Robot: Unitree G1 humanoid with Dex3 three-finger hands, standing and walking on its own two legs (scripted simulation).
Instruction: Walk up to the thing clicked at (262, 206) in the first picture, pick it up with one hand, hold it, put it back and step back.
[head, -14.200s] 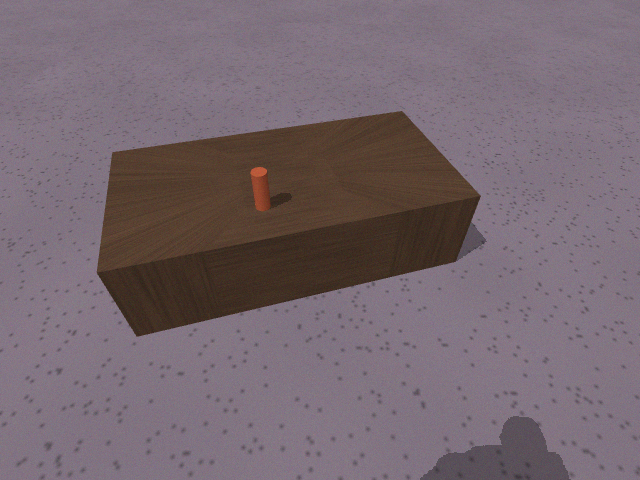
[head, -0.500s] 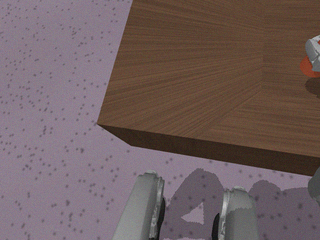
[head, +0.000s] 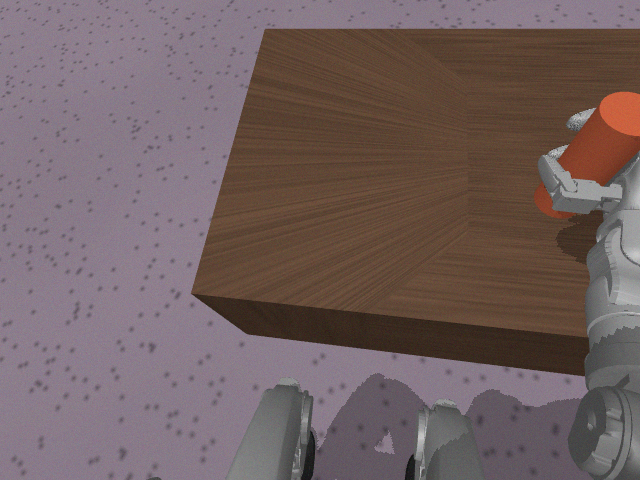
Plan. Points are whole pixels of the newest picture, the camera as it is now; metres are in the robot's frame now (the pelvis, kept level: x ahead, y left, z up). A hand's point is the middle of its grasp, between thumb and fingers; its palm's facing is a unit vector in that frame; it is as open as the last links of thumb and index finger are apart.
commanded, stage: lift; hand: right
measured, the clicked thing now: (588, 163) +0.51 -0.23 +0.04
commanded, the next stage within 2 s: hold in 1.26 s
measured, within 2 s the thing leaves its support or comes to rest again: neither
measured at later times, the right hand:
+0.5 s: hand (636, 174) +0.43 -0.21 +0.14, palm faces +0.24 +0.97 -0.02, open 7.6 cm
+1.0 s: hand out of the picture +0.40 -0.19 +0.18, palm faces +0.22 +0.97 -0.02, open 7.6 cm
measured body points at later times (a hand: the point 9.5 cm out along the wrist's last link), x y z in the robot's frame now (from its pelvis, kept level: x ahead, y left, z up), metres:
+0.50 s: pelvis +0.02 +0.00 +0.10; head +0.12 -0.03 +0.54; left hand +0.13 +0.26 -0.01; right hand +0.41 -0.26 +0.14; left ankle +0.06 +0.14 -0.55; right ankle +0.04 -0.13 -0.55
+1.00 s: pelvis +0.03 +0.00 +0.14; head +0.10 -0.01 +0.58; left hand +0.15 +0.25 +0.02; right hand +0.38 -0.24 +0.19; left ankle +0.06 +0.14 -0.55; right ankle +0.04 -0.13 -0.55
